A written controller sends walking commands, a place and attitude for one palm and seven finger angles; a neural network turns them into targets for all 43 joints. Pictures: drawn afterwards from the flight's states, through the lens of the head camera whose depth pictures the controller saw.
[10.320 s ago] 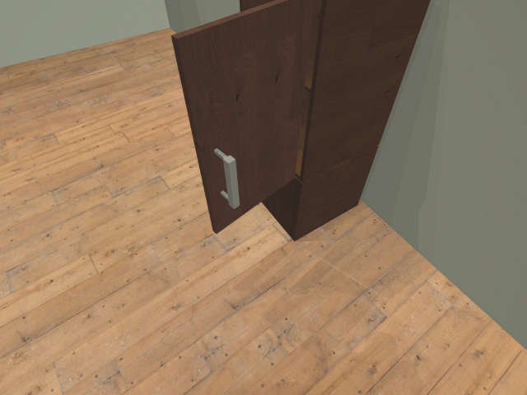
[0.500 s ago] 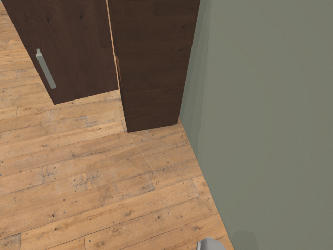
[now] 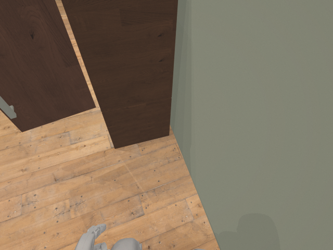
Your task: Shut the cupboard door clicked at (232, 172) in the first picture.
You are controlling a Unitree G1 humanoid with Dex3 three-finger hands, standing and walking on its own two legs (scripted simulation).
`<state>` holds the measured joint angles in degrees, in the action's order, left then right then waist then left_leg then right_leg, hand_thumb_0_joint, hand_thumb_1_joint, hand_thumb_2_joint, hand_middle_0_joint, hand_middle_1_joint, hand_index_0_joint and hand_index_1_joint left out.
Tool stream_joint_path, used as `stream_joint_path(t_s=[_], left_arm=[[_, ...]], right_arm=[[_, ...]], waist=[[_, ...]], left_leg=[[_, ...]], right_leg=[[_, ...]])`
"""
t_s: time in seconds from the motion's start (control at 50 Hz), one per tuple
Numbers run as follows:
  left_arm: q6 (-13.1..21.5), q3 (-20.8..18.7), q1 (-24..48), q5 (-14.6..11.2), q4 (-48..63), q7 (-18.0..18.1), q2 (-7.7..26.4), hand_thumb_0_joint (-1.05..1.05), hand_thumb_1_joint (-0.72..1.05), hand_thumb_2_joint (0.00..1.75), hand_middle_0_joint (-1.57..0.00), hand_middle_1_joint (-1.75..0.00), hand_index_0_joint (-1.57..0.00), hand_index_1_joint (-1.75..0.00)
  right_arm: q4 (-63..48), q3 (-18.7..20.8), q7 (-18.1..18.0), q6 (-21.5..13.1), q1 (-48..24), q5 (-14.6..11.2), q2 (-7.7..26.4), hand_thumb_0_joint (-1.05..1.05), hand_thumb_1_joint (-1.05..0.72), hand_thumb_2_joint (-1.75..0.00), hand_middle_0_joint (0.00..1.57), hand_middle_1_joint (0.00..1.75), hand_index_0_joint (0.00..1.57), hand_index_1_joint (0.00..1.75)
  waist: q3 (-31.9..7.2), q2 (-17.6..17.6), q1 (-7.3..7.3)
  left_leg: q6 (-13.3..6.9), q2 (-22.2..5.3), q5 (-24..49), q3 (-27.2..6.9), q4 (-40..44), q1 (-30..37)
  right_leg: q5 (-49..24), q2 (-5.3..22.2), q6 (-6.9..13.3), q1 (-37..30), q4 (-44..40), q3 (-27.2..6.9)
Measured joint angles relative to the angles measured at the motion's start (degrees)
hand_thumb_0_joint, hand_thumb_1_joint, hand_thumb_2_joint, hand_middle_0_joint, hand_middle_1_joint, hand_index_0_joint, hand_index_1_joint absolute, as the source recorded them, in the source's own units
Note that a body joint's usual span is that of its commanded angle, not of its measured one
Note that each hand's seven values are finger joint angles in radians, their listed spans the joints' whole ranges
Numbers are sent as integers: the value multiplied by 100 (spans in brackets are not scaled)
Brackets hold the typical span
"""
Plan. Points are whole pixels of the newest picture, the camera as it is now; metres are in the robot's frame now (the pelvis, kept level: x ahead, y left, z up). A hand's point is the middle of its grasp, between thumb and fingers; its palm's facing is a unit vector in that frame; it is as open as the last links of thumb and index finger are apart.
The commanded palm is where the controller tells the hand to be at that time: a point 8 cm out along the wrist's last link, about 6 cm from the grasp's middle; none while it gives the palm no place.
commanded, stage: turn to face it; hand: left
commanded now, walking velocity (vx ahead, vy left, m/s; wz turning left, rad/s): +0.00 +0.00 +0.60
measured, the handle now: (0, 98) +0.65 +0.62 -0.10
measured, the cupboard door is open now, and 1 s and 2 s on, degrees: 100 100 100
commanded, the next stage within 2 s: take the last steps up to it in 0.78 s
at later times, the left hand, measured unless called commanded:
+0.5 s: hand out of the picture +0.05 +0.27 -0.17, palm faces +0.29 -0.92 -0.25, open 7.3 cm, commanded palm none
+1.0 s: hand out of the picture +0.05 +0.17 -0.15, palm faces +0.43 -0.87 -0.24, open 7.3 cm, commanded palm none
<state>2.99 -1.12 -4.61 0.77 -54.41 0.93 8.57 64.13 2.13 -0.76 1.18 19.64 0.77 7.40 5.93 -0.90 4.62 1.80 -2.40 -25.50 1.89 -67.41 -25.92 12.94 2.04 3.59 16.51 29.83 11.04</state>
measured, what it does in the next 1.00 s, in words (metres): steps on the spot, turning left: left foot, then right foot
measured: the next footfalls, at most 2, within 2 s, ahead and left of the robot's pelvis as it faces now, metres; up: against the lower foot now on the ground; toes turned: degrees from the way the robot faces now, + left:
left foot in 0.26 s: +0.10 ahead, +0.14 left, +0.00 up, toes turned +15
right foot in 0.72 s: +0.13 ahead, -0.11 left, +0.00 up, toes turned +16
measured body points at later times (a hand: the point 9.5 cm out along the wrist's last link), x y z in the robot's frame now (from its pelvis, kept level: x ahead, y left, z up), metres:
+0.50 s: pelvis +0.05 +0.04 +0.00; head +0.09 +0.08 +0.45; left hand +0.04 +0.32 -0.15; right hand +0.24 -0.17 -0.11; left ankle +0.06 +0.13 -0.73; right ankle +0.07 -0.13 -0.65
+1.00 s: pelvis +0.09 -0.02 +0.01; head +0.13 -0.01 +0.46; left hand +0.03 +0.22 -0.13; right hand +0.24 -0.23 -0.15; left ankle +0.01 +0.10 -0.67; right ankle +0.09 -0.12 -0.73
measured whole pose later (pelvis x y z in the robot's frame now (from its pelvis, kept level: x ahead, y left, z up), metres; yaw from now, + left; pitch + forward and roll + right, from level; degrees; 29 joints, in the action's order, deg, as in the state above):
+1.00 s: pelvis +0.09 -0.02 +0.01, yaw +24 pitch +0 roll +2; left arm 1.3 -1.9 -14.0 1.3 -55.4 1.2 9.8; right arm 58.8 3.9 0.6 3.9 10.2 1.1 13.0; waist 4.5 -0.8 -0.2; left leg 3.9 -0.4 -25.0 1.2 -53.3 -23.4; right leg 17.6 3.5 1.7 8.5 25.6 7.3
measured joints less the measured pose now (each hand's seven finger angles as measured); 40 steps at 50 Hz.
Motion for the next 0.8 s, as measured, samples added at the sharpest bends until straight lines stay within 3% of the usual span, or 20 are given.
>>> stream_joint_path(t_s=[0.12,0.22,0.26,0.28,0.32,0.38,0.44,0.6,0.66,0.72,0.76,0.8], left_arm=[[-62,-205,-242,25,-55,68,148,-3,95,90,-21,-30,-21,-30],[-189,-245,-499,86,-124,14,373,-2,93,90,-21,-29,-20,-30],[-263,-267,-677,69,-123,-17,457,-1,92,90,-20,-29,-20,-30],[-321,-280,-742,45,-126,-34,505,-1,92,90,-20,-29,-20,-30],[-491,-293,-751,49,-133,-20,643,-1,92,90,-20,-29,-20,-30],[-604,-325,-696,50,-141,0,772,0,92,90,-20,-29,-20,-30],[-597,-320,-682,48,-69,-22,809,0,91,90,-20,-29,-20,-30],[-615,-249,-665,26,60,-21,701,0,91,90,-20,-29,-20,-30],[-600,-204,-608,9,90,-22,593,0,91,90,-20,-29,-20,-30],[-499,-155,-603,-10,155,-19,492,0,91,90,-20,-29,-20,-30],[-400,-125,-613,29,151,7,361,0,91,90,-20,-29,-20,-30],[-347,-76,-652,43,146,27,220,0,91,90,-20,-29,-20,-30]], right_arm=[[-513,139,107,119,-710,53,217,1,-91,-90,20,30,19,30],[-894,175,165,136,-1231,60,447,1,-92,-90,19,30,19,30],[-1080,161,188,91,-1346,71,563,1,-92,-90,19,30,19,30],[-1167,165,187,42,-1397,89,611,1,-92,-90,19,30,19,30],[-1304,123,150,-31,-1488,101,628,1,-92,-90,19,30,19,30],[-1394,30,64,-64,-1491,90,613,1,-91,-90,20,30,19,30],[-1363,-41,25,-60,-1445,66,575,1,-91,-90,20,30,19,30],[-1171,-101,80,29,-1193,65,372,1,-91,-90,20,30,20,30],[-1081,-69,89,86,-1099,78,343,1,-91,-90,20,30,20,30],[-990,-18,85,132,-972,44,349,1,-91,-90,20,30,20,30],[-908,44,97,182,-925,2,424,1,-91,-90,20,30,20,30],[-812,113,102,271,-906,19,497,1,-91,-90,20,30,20,30]], waist=[[-238,-144,-199],[-279,-262,-438],[-325,-260,-498],[-357,-252,-485],[-301,-317,-520],[-238,-311,-580],[-192,-243,-647],[-162,-17,-590],[-129,73,-505],[-141,111,-448],[-132,231,-434],[-105,290,-397]], left_leg=[[158,-193,430,181,1076,-430],[121,-94,442,375,2293,103],[35,-33,885,406,3050,518],[-292,31,1039,374,3117,505],[-533,142,906,319,2903,396],[-511,230,942,184,3142,501],[-502,289,1175,71,3579,709],[-404,328,1407,-246,4021,895],[-315,341,1381,-367,3934,822],[-185,407,1270,-475,3671,663],[-115,394,699,-526,3124,442],[-49,432,6,-492,2078,148]], right_leg=[[85,160,-86,-324,-278,380],[425,405,-263,-397,79,592],[690,533,-383,-311,483,660],[971,583,-500,-146,879,587],[1695,504,-639,319,1953,-11],[1583,313,-745,910,3180,-651],[1149,281,-809,1174,3464,-930],[1090,194,-828,914,2463,-1060],[1168,72,-755,567,1739,-1015],[603,-43,-674,-29,519,-949],[655,-99,-360,-159,311,-862],[693,-67,-225,-236,310,-748]])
